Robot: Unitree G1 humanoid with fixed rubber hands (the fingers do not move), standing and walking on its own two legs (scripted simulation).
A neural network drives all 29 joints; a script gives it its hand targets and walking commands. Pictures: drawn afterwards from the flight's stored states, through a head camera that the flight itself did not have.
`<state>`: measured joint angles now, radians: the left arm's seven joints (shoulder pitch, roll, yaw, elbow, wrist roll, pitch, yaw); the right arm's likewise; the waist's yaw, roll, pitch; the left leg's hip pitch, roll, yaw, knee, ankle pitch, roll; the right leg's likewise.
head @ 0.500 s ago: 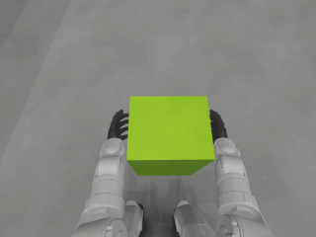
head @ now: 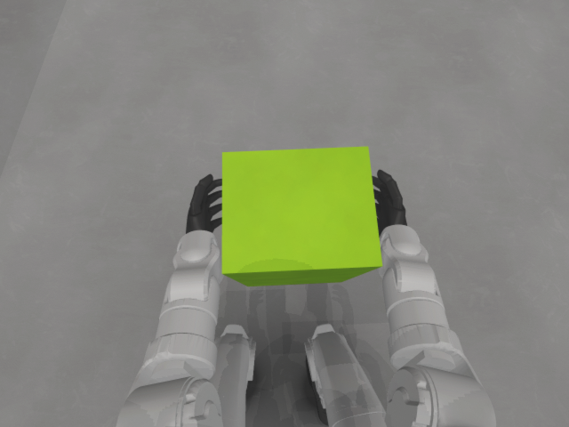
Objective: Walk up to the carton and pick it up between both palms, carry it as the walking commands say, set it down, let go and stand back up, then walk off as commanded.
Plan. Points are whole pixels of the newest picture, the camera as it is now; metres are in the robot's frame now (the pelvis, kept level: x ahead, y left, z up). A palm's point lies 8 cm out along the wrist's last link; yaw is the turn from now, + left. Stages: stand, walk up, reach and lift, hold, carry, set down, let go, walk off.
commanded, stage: set down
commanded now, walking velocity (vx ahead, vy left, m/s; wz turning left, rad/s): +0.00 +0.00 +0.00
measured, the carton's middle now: (295, 231) +0.38 -0.03 -0.13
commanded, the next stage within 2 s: none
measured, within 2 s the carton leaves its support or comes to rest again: neither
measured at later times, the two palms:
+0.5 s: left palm (215, 226) +0.41 +0.10 -0.17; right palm (373, 227) +0.39 -0.17 -0.17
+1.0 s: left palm (226, 228) +0.43 +0.10 -0.25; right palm (363, 227) +0.42 -0.18 -0.25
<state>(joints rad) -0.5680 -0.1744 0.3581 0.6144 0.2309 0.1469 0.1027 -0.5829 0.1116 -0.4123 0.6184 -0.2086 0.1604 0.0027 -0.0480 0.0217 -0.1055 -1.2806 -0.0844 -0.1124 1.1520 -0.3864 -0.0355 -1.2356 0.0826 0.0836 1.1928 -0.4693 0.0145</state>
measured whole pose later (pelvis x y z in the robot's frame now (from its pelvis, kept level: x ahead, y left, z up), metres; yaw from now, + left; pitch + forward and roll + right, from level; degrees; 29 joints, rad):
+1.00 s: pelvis -0.04 +0.00 -0.15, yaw -1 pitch +41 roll +0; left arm -0.96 -0.08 0.40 0.74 0.18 0.18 0.16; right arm -0.95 -0.03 -0.41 0.75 -0.13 0.18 -0.04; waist -0.03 0.04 -0.07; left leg -1.93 -0.15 -0.11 1.71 -0.49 -0.08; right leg -1.88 0.14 0.09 1.75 -0.59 0.05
